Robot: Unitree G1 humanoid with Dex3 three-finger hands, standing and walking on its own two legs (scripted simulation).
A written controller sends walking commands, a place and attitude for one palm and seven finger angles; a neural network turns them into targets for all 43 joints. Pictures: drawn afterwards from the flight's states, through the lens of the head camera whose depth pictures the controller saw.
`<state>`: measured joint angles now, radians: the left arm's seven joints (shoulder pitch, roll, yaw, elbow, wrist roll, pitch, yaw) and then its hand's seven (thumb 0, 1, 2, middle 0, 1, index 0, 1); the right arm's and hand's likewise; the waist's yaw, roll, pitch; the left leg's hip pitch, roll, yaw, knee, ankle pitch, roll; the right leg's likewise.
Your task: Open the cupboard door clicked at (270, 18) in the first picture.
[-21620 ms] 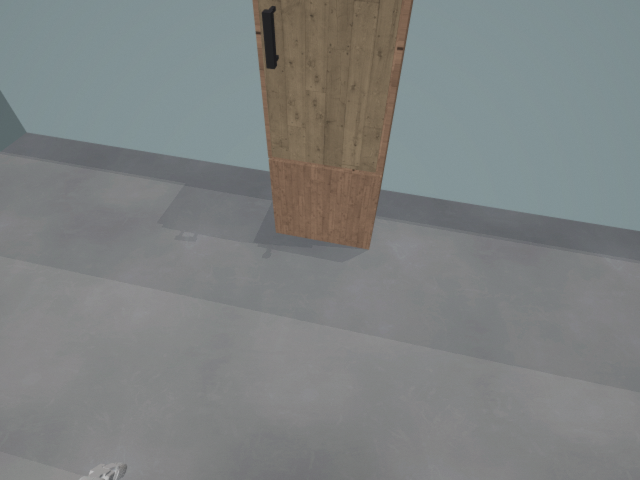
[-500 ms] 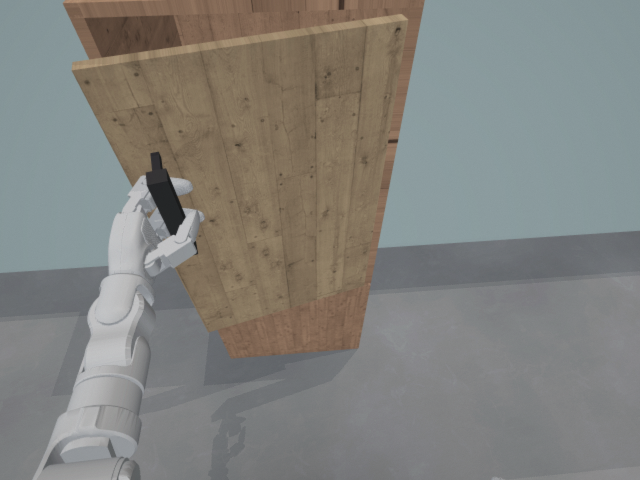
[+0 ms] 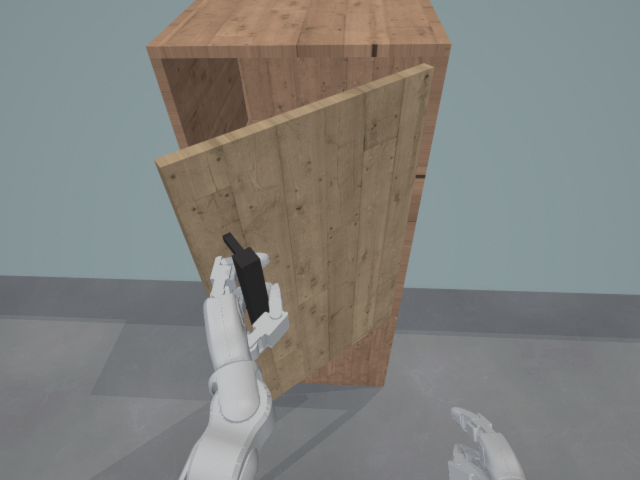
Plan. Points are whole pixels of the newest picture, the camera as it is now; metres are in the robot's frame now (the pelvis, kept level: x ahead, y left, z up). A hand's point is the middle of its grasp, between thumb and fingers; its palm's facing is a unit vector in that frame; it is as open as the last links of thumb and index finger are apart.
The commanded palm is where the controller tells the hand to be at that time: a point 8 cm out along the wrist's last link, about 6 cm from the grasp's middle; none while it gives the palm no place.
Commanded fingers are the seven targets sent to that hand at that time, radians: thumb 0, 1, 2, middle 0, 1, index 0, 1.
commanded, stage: pull the door open along its arc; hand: left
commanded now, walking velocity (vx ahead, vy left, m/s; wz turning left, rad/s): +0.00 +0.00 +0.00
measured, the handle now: (247, 285) +0.34 +0.11 +0.09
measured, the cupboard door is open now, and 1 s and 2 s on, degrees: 39 41 44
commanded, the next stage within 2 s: open thumb and fingers to let go in 0.12 s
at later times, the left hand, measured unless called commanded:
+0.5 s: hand (287, 327) +0.27 +0.05 +0.09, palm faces +0.34 -0.94 -0.02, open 7.7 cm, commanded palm +0.23 +0.09 +0.09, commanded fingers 0.00 -0.15 0.45 -0.32 -1.24 -0.32 -1.24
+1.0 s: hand (283, 319) +0.29 +0.06 +0.09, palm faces +0.30 -0.95 +0.00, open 14.9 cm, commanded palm +0.24 +0.10 +0.09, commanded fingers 0.00 -0.50 0.30 -0.15 -0.30 -0.15 -0.30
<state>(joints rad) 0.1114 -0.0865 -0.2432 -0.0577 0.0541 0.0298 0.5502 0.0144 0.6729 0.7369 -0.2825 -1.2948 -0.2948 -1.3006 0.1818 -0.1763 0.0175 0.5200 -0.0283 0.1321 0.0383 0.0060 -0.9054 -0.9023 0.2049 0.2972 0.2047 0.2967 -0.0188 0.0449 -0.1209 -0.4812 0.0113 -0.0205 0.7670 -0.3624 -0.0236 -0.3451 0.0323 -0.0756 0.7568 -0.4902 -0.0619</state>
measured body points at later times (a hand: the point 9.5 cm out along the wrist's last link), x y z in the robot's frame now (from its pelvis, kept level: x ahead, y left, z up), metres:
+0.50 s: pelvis -0.02 -0.02 +0.00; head -0.03 -0.05 +0.45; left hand +0.25 +0.10 +0.10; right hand +0.17 -0.23 -0.10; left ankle +0.02 +0.14 -0.71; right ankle -0.06 -0.07 -0.71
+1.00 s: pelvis -0.03 +0.01 +0.00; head -0.03 -0.01 +0.45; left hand +0.26 +0.11 +0.10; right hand +0.15 -0.20 -0.10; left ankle +0.02 +0.14 -0.71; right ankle -0.06 -0.07 -0.71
